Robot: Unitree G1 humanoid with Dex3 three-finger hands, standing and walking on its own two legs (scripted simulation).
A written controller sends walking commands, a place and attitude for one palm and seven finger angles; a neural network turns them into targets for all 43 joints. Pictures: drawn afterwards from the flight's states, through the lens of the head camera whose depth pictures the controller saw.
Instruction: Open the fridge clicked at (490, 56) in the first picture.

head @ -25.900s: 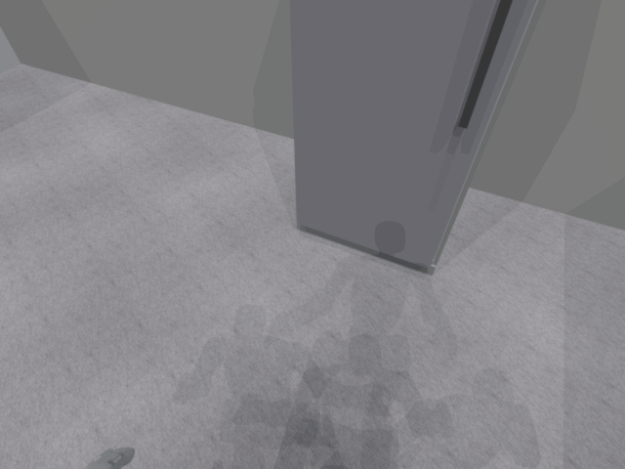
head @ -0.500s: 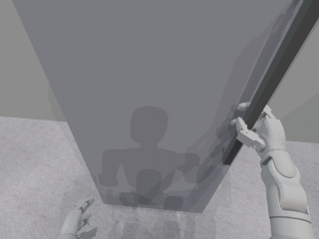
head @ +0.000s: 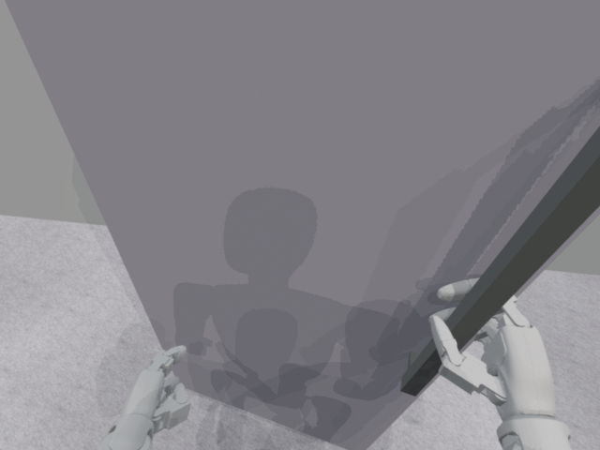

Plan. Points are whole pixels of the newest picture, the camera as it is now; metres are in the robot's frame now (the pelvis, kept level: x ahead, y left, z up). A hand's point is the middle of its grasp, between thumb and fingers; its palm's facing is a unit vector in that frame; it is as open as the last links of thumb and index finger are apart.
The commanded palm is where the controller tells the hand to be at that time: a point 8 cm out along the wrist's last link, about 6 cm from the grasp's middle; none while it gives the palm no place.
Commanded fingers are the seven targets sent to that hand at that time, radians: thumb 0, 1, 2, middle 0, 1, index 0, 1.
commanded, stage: walk backward, drawing the door open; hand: right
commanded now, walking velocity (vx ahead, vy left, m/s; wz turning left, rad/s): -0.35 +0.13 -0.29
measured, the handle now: (477, 289) +0.26 -0.16 +0.17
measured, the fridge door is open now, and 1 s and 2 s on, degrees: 14 46 79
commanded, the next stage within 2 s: stop walking and hold the door back in 1.72 s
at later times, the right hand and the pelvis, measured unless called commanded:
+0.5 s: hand out of the picture +0.10 -0.07 +0.12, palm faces +0.14 +0.97 -0.21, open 6.8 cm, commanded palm +0.06 -0.12 +0.13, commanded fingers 0.00 -0.90 -0.90 0.45 1.40 0.45 1.40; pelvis -0.12 +0.07 -0.01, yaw -9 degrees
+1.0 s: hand out of the picture -0.02 +0.04 +0.11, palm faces +0.41 +0.89 -0.22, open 7.2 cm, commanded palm -0.07 +0.01 +0.13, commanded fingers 0.00 -0.90 -0.90 0.45 1.40 0.45 1.40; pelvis -0.19 +0.26 -0.01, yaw -32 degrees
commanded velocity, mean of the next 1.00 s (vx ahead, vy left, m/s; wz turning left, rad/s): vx -0.23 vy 0.34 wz -0.67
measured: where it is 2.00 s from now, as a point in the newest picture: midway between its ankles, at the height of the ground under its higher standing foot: outside the picture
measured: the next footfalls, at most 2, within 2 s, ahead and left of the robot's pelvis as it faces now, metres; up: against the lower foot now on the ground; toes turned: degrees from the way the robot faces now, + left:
left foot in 0.62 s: -0.08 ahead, +0.21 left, +0.00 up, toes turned -14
right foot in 0.90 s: -0.23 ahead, +0.11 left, +0.00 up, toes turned -30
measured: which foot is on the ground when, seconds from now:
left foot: down 0.00-0.38, up 0.40-0.60, down 0.62-0.88, up 0.90-1.00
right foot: down 0.00-0.68, up 0.70-0.88, down 0.90-1.00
